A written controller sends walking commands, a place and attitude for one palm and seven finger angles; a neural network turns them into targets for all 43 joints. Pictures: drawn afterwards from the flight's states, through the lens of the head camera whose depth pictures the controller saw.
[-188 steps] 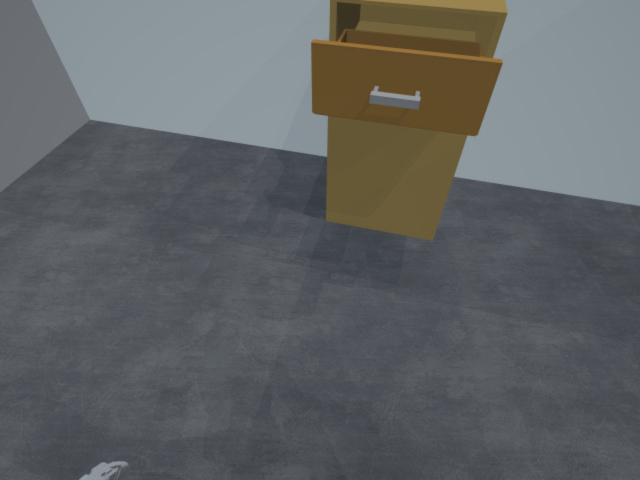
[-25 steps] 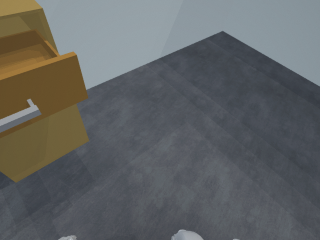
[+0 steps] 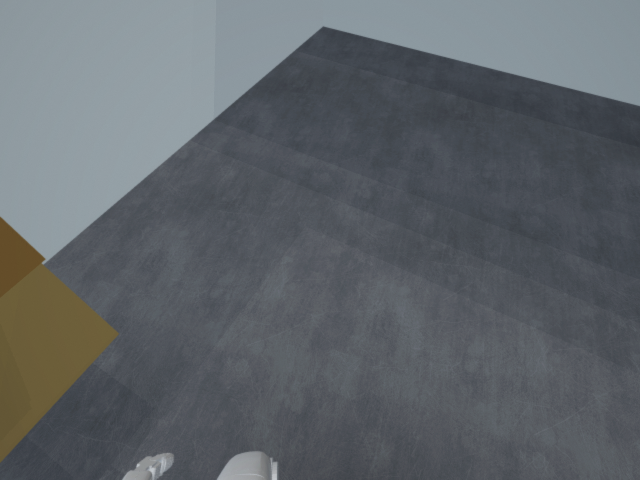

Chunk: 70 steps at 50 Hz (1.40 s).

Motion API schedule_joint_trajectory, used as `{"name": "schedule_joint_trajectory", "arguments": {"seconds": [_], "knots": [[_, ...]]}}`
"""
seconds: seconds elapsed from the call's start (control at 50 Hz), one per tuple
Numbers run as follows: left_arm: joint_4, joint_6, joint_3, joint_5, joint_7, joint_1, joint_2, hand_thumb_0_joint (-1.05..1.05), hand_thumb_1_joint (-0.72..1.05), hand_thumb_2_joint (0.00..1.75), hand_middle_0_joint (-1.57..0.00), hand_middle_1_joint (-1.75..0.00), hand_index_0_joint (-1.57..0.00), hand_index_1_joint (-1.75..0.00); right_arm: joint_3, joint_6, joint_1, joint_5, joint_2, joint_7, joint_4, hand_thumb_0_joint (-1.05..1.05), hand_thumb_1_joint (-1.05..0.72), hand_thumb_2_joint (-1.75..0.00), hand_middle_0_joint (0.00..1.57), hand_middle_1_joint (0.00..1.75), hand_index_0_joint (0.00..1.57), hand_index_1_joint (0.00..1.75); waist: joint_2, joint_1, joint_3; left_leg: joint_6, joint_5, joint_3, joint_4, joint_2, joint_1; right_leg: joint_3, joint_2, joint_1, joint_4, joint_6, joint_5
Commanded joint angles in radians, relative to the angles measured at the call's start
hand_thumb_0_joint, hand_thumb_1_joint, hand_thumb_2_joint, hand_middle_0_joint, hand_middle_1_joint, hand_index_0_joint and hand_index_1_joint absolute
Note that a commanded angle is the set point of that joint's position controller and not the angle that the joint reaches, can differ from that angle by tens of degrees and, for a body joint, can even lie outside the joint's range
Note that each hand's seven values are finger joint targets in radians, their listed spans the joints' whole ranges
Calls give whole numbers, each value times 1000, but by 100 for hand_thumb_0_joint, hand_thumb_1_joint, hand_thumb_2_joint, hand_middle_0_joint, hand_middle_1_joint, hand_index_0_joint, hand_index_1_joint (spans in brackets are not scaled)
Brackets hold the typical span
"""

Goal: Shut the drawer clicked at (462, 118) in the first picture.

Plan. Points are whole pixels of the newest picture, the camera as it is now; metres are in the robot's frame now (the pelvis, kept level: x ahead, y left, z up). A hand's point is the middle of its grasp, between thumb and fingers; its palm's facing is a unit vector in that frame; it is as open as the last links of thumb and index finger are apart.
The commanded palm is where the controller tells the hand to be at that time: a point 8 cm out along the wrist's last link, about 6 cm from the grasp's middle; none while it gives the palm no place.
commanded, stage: walk to a spot facing it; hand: left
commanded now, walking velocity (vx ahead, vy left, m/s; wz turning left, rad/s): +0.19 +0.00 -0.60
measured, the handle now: out of the picture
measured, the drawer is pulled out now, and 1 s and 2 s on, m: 0.29 0.29 0.29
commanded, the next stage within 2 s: turn to face it in 0.66 s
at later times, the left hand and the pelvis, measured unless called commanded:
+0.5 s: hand (173, 452) +0.17 +0.23 -0.16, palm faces -0.25 -0.95 -0.17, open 7.4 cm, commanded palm none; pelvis +0.06 +0.05 +0.02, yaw -18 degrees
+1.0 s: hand (294, 363) +0.30 +0.06 -0.15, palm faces -0.50 -0.83 -0.22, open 7.4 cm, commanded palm none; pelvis +0.10 -0.02 +0.00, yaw -28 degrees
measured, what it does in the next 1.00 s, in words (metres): walks ahead, turning right: left foot, then right foot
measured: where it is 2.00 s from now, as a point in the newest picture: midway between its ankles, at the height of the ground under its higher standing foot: outside the picture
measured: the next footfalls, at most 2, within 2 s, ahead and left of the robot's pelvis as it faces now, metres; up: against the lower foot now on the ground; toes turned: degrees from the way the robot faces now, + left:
left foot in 0.26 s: +0.08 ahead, +0.13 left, +0.00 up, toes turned -5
right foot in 0.78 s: +0.10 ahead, -0.13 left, +0.00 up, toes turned -36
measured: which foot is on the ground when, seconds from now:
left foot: up 0.00-0.24, down 0.26-0.78, up 0.80-1.00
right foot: down 0.00-0.26, up 0.28-0.76, down 0.78-1.00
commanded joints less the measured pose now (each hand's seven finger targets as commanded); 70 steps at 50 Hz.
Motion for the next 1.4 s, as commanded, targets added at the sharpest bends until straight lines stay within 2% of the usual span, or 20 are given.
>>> {"name": "schedule_joint_trajectory", "arguments": {"seconds": [0.0, 0.12, 0.2, 0.22, 0.24, 0.26, 0.32, 0.42, 0.64, 0.72, 0.74, 0.76, 0.78, 0.88, 1.04, 1.12, 1.14, 1.18, 1.26, 1.38], "knots": [[-63, -17, 54, -1, 3, 40, 205, 0, 90, 90, -20, -30, -20, -30, -11, -34, -21, -9, -73, 3, -102, 0, -90, -90, 20, 30, 20, 30, -151, 37, -143, -11, 55, -24, -61, -16, -59, 323, -232, 119, -281, -140, 152], [-54, -19, 59, 6, -10, 62, 229, 0, 90, 90, -20, -30, -20, -30, -6, -61, -64, -1, -65, 12, -148, 0, -90, -90, 20, 30, 20, 30, -187, 59, -116, 11, 1, -20, -327, -74, 34, 438, -222, 75, -321, -151, -122], [-67, -11, 61, -2, -18, 7, 218, 0, 90, 90, -20, -30, -20, -30, -3, -84, 66, 3, -60, 1, -117, 0, -90, -90, 20, 30, 20, 30, -196, -4, -117, 33, 111, 12, -626, -124, 311, 417, -140, -78, -244, -93, -185], [-78, -10, 51, -4, -22, -7, 176, 0, 90, 90, -20, -30, -20, -30, -7, -93, 143, 3, -91, -9, -96, 0, -90, -90, 20, 30, 20, 30, -104, -40, -139, 48, 90, -43, -751, -59, 471, 362, -79, -190, -125, -46, -211], [-102, -7, 37, -12, -31, -6, 98, 0, 90, 90, -20, -30, -20, -30, -27, -100, 209, -13, -200, -15, -87, 0, -90, -90, 20, 30, 20, 30, 200, -70, -145, 117, -165, -369, -904, 207, 567, 205, 62, -382, 159, 12, -307], [-132, -12, 43, -1, -36, -38, 114, 0, 90, 90, -20, -30, -20, -30, -27, -96, 201, -12, -244, -17, -98, 0, -90, -90, 20, 30, 20, 30, 259, -63, -70, 205, -266, -556, -998, 394, 447, 98, 20, -452, 360, 46, -313], [-60, -6, 61, 15, -58, 17, 130, 0, 90, 90, -20, -30, -20, -30, 10, -105, 42, -6, -114, -20, -116, 0, -90, -90, 20, 30, 20, 30, 86, 24, 6, 162, 41, -266, -964, 248, 288, 81, -55, -368, 559, 67, -98], [-15, 13, 41, 8, -47, 51, 69, 0, 90, 90, -20, -30, -20, -30, 20, -115, 160, 1, -71, -32, -54, 0, -90, -90, 20, 30, 20, 30, 126, 15, -68, 117, 836, 32, -795, 160, 425, 27, -42, -342, 620, 100, -22], [-58, 13, 24, 7, -44, -143, 33, 0, 90, 90, -20, -30, -20, -30, -19, -88, 232, -9, -86, -22, 26, 0, -90, -90, 20, 30, 20, 30, 167, -47, -49, 184, 840, 142, -709, 233, 485, -73, -62, -242, 228, 76, -77], [-26, -24, 38, 11, -31, 32, 93, 0, 90, 90, -20, -30, -20, -30, -34, -86, 196, 6, -117, -7, 8, 0, -90, -90, 20, 30, 20, 30, 89, 55, -174, 104, 966, 210, -390, 232, 403, -100, -13, 108, -72, 21, 80], [12, -42, 57, 16, -17, 155, 179, 0, 90, 90, -20, -30, -20, -30, -25, -85, 204, 18, -80, 3, -13, 0, -90, -90, 20, 30, 20, 30, -86, 106, -281, 54, 649, 223, -144, 174, 141, 94, -174, 431, -110, -45, 390], [42, -46, 72, 0, -1, 244, 266, 0, 90, 90, -20, -30, -20, -30, -6, -83, 173, 20, -8, -1, -49, 0, -90, -90, 20, 30, 20, 30, -290, 122, -361, -1, -185, 163, 144, -12, -126, 429, -448, 572, -89, -184, 948], [43, -39, 67, -15, 15, 241, 253, 0, 90, 90, -20, -30, -20, -30, -1, -72, 133, 23, -18, -18, -51, 0, -90, -90, 20, 30, 20, 30, -207, 122, -392, 26, -197, -28, 183, 0, -97, 367, -454, 482, -125, -221, 901], [3, -48, 4, 3, 30, -39, 100, 0, 90, 90, -20, -30, -20, -30, 18, -35, 212, 2, 31, -14, 68, 0, -90, -90, 20, 30, 20, 30, -122, -38, -139, 30, 36, -54, 4, 8, 48, 57, -287, 43, -236, -123, 484], [22, -33, 27, 10, 30, 13, 137, 0, 90, 90, -20, -30, -20, -30, 10, -38, 72, 8, 28, 11, 16, 0, -90, -90, 20, 30, 20, 30, -167, 25, -73, 27, 8, 24, -269, -33, 44, 23, -354, 102, -230, -134, 381], [15, -23, 39, 3, 30, 20, 135, 0, 90, 90, -20, -30, -20, -30, -1, -45, 98, 3, 16, 19, 1, 0, -90, -90, 20, 30, 20, 30, -145, 7, -116, 39, 178, 57, -521, -51, 168, -61, -336, 110, -86, -56, 343], [6, -17, 41, -3, 27, 34, 121, 0, 90, 90, -20, -30, -20, -30, -11, -49, 135, 0, -17, 21, -1, 0, -90, -90, 20, 30, 20, 30, -51, -13, -145, 62, 330, 10, -621, -23, 265, -95, -306, 48, 21, -8, 259], [-62, -9, 24, -6, 23, 7, 42, 0, 90, 90, -20, -30, -20, -30, -42, -59, 214, -11, -166, 10, -14, 0, -90, -90, 20, 30, 20, 30, 281, -52, -164, 304, 832, -486, -792, 340, 373, -97, -105, -251, 451, 107, -412], [-30, -9, 40, 3, 12, -18, 70, 0, 90, 90, -20, -30, -20, -30, -28, -73, 85, -6, -113, -9, -43, 0, -90, -90, 20, 30, 20, 30, 87, -7, -171, 247, 609, -314, -782, 177, 339, 53, -121, -304, 628, 107, -149], [-15, 1, 41, -3, 10, 11, 85, 0, 90, 90, -20, -30, -20, -30, -37, -71, 77, 1, -134, -3, -50, 0, -90, -90, 20, 30, 20, 30, 93, -12, -184, 241, 573, -288, -796, 112, 360, 42, -98, -243, 481, 134, -110]]}}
